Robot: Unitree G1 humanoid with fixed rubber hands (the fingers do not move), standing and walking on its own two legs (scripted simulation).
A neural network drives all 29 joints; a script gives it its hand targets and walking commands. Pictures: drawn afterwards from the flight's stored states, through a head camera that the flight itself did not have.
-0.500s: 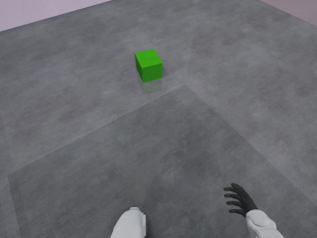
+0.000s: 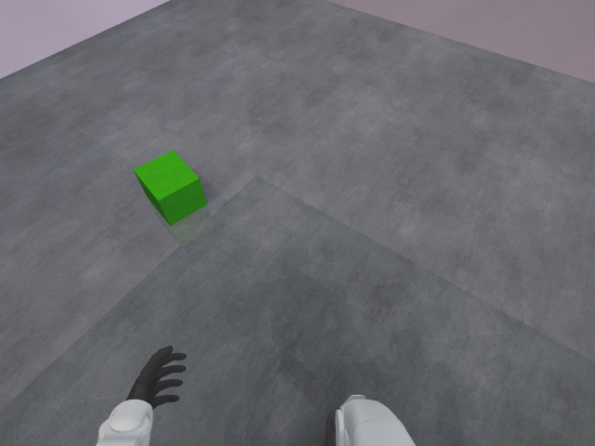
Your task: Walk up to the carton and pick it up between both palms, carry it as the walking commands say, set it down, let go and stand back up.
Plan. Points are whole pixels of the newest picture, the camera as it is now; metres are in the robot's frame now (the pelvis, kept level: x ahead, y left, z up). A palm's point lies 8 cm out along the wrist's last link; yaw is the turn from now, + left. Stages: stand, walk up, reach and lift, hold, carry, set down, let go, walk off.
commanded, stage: walk up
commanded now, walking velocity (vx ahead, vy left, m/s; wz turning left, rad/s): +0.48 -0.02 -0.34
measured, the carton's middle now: (171, 187) +1.17 +0.43 -0.68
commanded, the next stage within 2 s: none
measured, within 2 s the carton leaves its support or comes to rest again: neither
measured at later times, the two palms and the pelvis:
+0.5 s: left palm (142, 389) +0.23 +0.24 -0.13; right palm (418, 251) +0.41 -0.25 -0.10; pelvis +0.25 +0.00 +0.00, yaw -6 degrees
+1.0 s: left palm (150, 214) +0.55 +0.25 -0.10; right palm (428, 256) +0.40 -0.27 -0.12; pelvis +0.42 -0.01 +0.00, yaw +11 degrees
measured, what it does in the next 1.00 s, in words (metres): walks ahead: right foot, then left foot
